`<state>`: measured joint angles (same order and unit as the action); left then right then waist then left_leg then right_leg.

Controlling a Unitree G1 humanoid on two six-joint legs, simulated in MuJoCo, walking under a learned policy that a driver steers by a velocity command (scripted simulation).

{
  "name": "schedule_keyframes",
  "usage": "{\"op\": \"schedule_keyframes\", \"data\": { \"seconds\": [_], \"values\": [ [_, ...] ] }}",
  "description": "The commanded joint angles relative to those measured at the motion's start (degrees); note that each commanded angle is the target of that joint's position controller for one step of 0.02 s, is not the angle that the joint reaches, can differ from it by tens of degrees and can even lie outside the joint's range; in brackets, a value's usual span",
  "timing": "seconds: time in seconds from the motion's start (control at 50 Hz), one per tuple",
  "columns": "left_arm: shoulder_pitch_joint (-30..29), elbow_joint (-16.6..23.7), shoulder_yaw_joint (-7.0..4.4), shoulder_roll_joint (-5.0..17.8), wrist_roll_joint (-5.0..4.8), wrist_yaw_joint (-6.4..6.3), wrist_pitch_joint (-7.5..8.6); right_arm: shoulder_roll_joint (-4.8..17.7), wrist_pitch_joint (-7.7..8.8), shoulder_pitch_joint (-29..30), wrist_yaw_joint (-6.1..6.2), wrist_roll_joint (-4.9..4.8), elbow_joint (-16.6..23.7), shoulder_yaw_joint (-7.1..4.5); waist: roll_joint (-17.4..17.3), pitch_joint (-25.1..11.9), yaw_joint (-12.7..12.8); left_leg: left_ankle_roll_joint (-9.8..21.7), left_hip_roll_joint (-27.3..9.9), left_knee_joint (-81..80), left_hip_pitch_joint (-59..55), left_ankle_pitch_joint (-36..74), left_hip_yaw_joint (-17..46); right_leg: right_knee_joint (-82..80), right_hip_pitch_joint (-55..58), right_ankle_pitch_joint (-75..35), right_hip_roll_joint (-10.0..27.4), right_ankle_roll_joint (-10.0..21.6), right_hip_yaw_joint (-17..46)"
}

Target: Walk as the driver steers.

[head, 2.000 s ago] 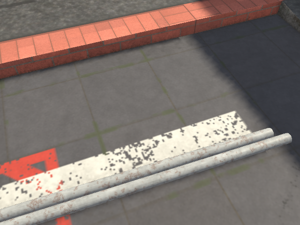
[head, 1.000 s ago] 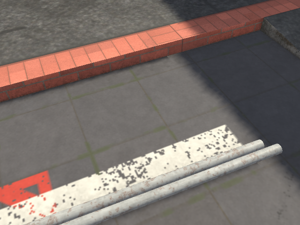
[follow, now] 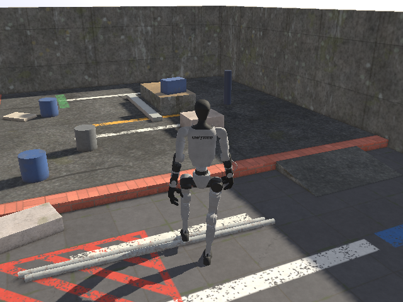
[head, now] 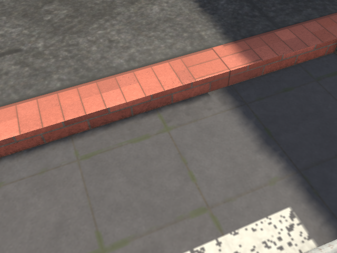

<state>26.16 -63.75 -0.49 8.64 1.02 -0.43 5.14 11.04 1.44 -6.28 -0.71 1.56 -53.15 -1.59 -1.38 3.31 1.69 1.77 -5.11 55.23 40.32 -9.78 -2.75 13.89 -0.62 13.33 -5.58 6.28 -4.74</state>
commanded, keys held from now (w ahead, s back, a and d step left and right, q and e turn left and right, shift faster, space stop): no key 0.30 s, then w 0.70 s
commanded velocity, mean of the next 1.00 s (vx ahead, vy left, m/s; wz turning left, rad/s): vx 0.30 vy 0.00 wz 0.00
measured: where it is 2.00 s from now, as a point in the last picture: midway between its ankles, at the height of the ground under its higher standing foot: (209, 200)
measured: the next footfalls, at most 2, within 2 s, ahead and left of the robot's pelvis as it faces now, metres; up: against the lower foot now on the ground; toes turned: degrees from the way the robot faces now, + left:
left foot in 0.08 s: +0.22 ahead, +0.11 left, +0.05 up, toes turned +5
right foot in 0.42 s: +0.15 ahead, -0.12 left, +0.02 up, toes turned -3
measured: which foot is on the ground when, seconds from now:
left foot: up 0.00-0.06, down 0.08-0.48, up 0.50-0.92, down 0.94-1.00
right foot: down 0.00-0.12, up 0.14-0.40, down 0.42-0.98, up 1.00-1.00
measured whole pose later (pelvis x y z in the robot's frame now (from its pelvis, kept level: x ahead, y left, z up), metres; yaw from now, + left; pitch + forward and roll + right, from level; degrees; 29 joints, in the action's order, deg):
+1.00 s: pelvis +0.18 -0.02 +0.02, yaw -2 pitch +1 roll +3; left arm 20.7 -61.8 -3.5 9.5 1.5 -0.3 3.1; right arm 11.1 1.3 -8.6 -0.4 1.8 -55.3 -4.6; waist 2.9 -0.4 -1.0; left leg 8.1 3.4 38.9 18.3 -34.5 -9.3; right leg 33.7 -8.7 30.0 1.5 6.8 -0.7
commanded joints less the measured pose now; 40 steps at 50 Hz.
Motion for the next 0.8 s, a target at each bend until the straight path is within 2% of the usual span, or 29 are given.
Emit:
{"op": "schedule_keyframes", "data": {
  "seconds": [0.02, 0.04, 0.06, 0.08, 0.1, 0.12, 0.14, 0.16, 0.18, 0.2, 0.22, 0.26, 0.3, 0.34, 0.38, 0.42, 0.44, 0.46, 0.48, 0.5, 0.52, 0.54, 0.56, 0.58, 0.6, 0.62, 0.66, 0.74, 0.8],
  "values": [
    [3.2, 1.5, -0.55, 7.5, 0.39, -0.48, 0.20, 0.0, -0.03, -0.9, 0.34, -0.70, 1.6, 0.82, 8.1, -0.7, -0.9, 0.2, 5.7, -9.1, -12.8, 4.4, -5.6, 1.5, -5.2, -55.6, 12.9, 0.4, 2.8],
    [2.7, 1.6, -0.39, 7.6, 0.29, -0.74, 0.07, 1.4, -0.03, -6.5, 0.59, -0.73, -0.3, 0.39, 10.1, -3.6, -2.7, 1.8, 7.1, -6.8, -16.2, -0.9, -6.6, 5.9, -3.6, -63.8, 14.4, 0.4, 2.3],
    [1.4, 2.2, -0.18, 7.1, -0.20, -1.07, 0.14, 2.6, 0.45, -10.0, 0.89, -0.71, -1.6, 0.06, 9.7, -5.0, -4.1, 3.3, 8.0, -9.8, -19.8, -0.8, -6.2, 9.9, -3.0, -67.5, 14.5, 0.5, 2.3],
    [-0.2, 2.5, -0.02, 6.9, -0.71, -1.40, 0.12, 3.1, 1.18, -14.5, 1.29, -0.62, -3.3, -0.25, 9.1, -5.8, -6.9, 4.6, 8.7, -16.4, -26.3, 3.8, -5.6, 15.7, -4.4, -66.2, 13.8, 0.1, 1.8],
    [4.3, 2.7, 0.48, 4.7, -1.40, -1.33, 0.06, 7.9, 1.80, -18.5, 1.60, -0.57, -4.9, -1.61, 3.0, -10.1, -6.7, 8.6, 2.5, -18.2, -39.4, 19.2, 2.3, 25.1, -13.3, -55.4, 11.4, -3.2, 1.4],
    [4.9, 3.2, 0.49, 5.5, -2.62, -1.19, -0.35, 10.4, 1.22, -23.4, 1.77, -1.10, -5.5, -3.15, -4.6, -17.9, -9.8, 17.4, -8.6, -24.6, -47.0, 29.1, 17.2, 44.5, -19.4, -27.3, 3.8, -6.0, -2.0],
    [1.8, 4.7, -0.41, 7.3, -2.03, -0.91, -0.94, 9.0, 0.89, -21.2, 1.83, -1.27, -5.3, -2.60, -9.7, -19.9, -9.1, 22.8, -17.4, -34.0, -45.0, 37.3, 29.4, 58.0, -24.0, 15.5, -0.4, -5.5, 2.7],
    [0.6, 5.4, -0.99, 7.4, -0.77, -0.86, -1.83, 9.3, 1.03, -14.7, 1.69, -1.13, -3.8, -2.62, -3.7, -13.9, -4.9, 21.2, -16.6, -35.2, -36.5, 28.6, 25.6, 60.0, -24.7, 15.9, 3.6, -4.4, 8.6],
    [-1.3, 5.7, -1.02, 5.9, -0.21, -0.92, -2.66, 7.2, 1.06, -9.6, 1.74, -0.45, -2.7, -2.27, -0.3, -7.8, -3.3, 18.3, -14.7, -37.3, -29.5, 17.1, 22.4, 56.8, -25.9, 15.4, 5.9, -3.5, 9.6],
    [-1.2, 5.8, -1.00, 4.3, 0.12, -1.11, -3.45, 4.7, 1.00, -6.7, 1.83, -0.23, -2.5, -1.64, 2.2, -3.5, -1.2, 14.9, -12.3, -40.4, -22.6, 9.1, 17.8, 51.5, -23.2, 14.5, 7.7, -3.0, 9.5],
    [-0.7, 5.9, -0.95, 3.2, 0.66, -1.29, -4.18, 3.5, 1.11, -4.6, 1.96, -0.11, -2.4, -1.37, 1.5, -1.9, 0.2, 12.6, -9.7, -42.2, -17.8, 6.2, 13.6, 47.6, -19.5, 11.8, 8.0, -3.2, 8.3],
    [1.1, 5.4, -0.72, 1.2, 0.82, -1.28, -5.22, 2.4, 1.84, -4.0, 1.86, 0.12, -3.0, -1.02, -0.5, -2.7, 1.6, 11.2, -6.3, -41.7, -15.1, 10.8, 6.6, 40.6, -14.2, 7.5, 7.2, -3.8, 5.9],
    [0.6, 5.5, -0.42, 0.5, 0.28, -1.39, -5.41, 3.2, 2.43, -5.0, 1.57, 0.28, -3.9, -1.09, -2.2, -4.5, 1.3, 11.0, -5.8, -40.6, -16.5, 10.1, 4.7, 32.9, -12.3, 3.6, 7.4, -4.2, 5.5],
    [-0.9, 6.5, -0.58, 2.0, 0.46, -0.99, -5.23, 7.1, 1.53, -6.9, 1.14, -0.33, -4.9, -2.50, -5.6, -6.5, 0.3, 11.0, -5.8, -42.0, -18.9, -4.5, 6.7, 27.8, -12.3, 3.9, 6.5, -4.6, 3.7],
    [-1.9, 7.3, -0.86, 3.4, 0.46, -0.60, -5.35, 8.6, 0.07, -6.0, 1.03, -0.37, -4.6, -3.36, -6.3, -6.5, 0.4, 10.6, -7.0, -42.9, -18.2, -15.9, 8.9, 23.6, -10.7, 4.9, 6.6, -5.0, 2.8],
    [0.8, 6.1, -0.86, 2.7, 0.16, -0.62, -5.23, 8.4, -1.02, -3.7, 1.33, -0.13, -4.2, -3.79, -3.8, -5.6, 2.4, 9.4, -6.6, -39.4, -15.0, -20.9, 8.5, 17.3, -5.2, 1.6, 7.3, -4.4, 1.5],
    [4.0, 4.6, -0.87, 2.2, 0.11, -0.72, -5.19, 7.5, -1.54, -2.7, 1.59, -0.10, -4.1, -3.89, -1.1, -5.4, 3.8, 8.4, -4.7, -35.3, -12.3, -23.4, 6.9, 13.2, -0.6, -0.2, 6.7, -4.2, -0.3],
    [6.8, 2.7, -1.07, 2.1, 0.31, -0.77, -5.15, 5.9, -2.11, -2.5, 1.76, 0.05, -4.4, -3.89, 3.7, -4.4, 4.3, 7.1, -0.8, -27.9, -10.0, -25.0, 3.5, 10.5, 2.3, 0.1, 5.0, -5.0, -2.0],
    [9.8, 1.0, -1.10, 1.6, 0.86, -0.62, -4.98, 4.3, -2.64, -2.4, 1.66, 0.36, -4.8, -3.79, 8.2, -3.3, 4.8, 5.7, 3.9, -17.1, -6.1, -25.2, -0.8, 8.5, 4.4, 1.5, 6.1, -6.1, -0.5],
    [13.2, 0.2, -1.20, 2.5, 2.16, -0.45, -4.49, 2.1, -3.01, -0.5, 1.08, 0.24, -4.6, -3.43, 14.0, -2.5, 5.9, 3.7, 9.2, 0.3, 0.5, -23.4, -4.1, 3.7, 4.9, 7.4, 14.4, -5.7, 11.2],
    [9.2, 2.2, -0.46, 2.5, 1.66, -0.64, -4.42, 0.6, -3.21, -2.3, 0.48, 0.62, -4.7, -3.08, 8.4, -0.7, 1.1, 3.4, 9.8, 9.8, 0.6, -17.5, 2.5, -0.3, -1.7, 13.5, 18.6, -7.6, 17.6],
    [0.6, 5.6, -2.60, 13.3, 1.34, -1.61, -4.81, -0.3, -3.10, -7.8, -0.46, -0.19, -2.7, -2.62, 18.5, 0.7, -5.0, 1.8, 8.7, 6.8, 3.1, -14.6, 1.4, -11.7, -9.6, 36.1, 27.2, -0.9, 33.4],
    [-6.7, 7.2, -3.41, 14.1, 0.58, -1.79, -4.68, 4.4, -2.54, -1.5, -0.86, 0.85, 0.4, -2.99, 18.3, 6.4, -5.3, -0.3, 3.5, 9.4, 4.0, -9.1, 1.1, -17.0, -16.8, 41.0, 30.3, 3.6, 38.9],
    [-9.2, 7.6, -2.18, 9.3, 0.46, -1.52, -3.80, 7.5, -2.11, 2.9, -1.32, 0.65, 0.6, -3.99, 10.5, 7.5, -5.4, -2.3, 2.6, 8.6, 2.8, -2.6, 2.6, -14.4, -16.6, 27.0, 25.8, 3.6, 30.6],
    [-7.1, 6.8, -1.88, 7.1, 1.25, -1.25, -3.04, 7.6, -2.14, 1.3, -1.70, 0.31, -1.2, -4.29, 7.9, 4.2, -4.5, -3.2, 3.9, 8.5, 0.8, -1.2, 0.8, -12.1, -12.8, 16.9, 21.3, 2.2, 23.0],
    [-2.4, 5.4, -1.87, 6.2, 1.10, -1.43, -2.36, 6.9, -2.44, 0.0, -1.99, 0.40, -2.1, -4.39, 7.1, 1.7, -3.6, -3.2, 4.6, 9.6, 0.3, -2.1, -1.1, -11.7, -8.6, 12.2, 19.6, 1.4, 19.5],
    [1.3, 3.5, -2.00, 5.2, 0.86, -1.53, -1.67, 4.5, -2.70, -0.8, -1.96, 0.22, -2.7, -3.87, 7.4, 1.2, -3.2, -3.1, 5.0, 6.4, -0.9, -2.1, -2.1, -10.1, -4.7, 8.9, 16.9, 1.5, 15.8],
    [2.5, 2.9, -2.60, 5.7, 1.11, -1.62, -1.63, 3.7, -2.87, 4.3, -0.94, -0.11, -0.3, -3.36, 8.7, 0.2, -1.5, -2.8, 5.0, -2.9, -1.0, -4.4, -3.3, -9.5, 1.5, 8.5, 17.9, 3.9, 15.9],
    [2.6, 2.5, -3.26, 6.9, 1.13, -1.73, -1.36, 3.8, -2.53, 6.1, -0.54, 0.20, 1.2, -3.15, 8.3, -1.0, -1.0, -0.9, 3.7, -6.5, -2.8, -6.5, -2.6, -9.4, 4.3, 7.8, 21.2, 5.5, 16.6]
  ]
}}
Over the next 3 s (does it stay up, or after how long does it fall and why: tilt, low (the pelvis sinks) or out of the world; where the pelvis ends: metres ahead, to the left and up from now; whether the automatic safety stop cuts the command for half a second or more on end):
stays up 1.22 0.08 -0.01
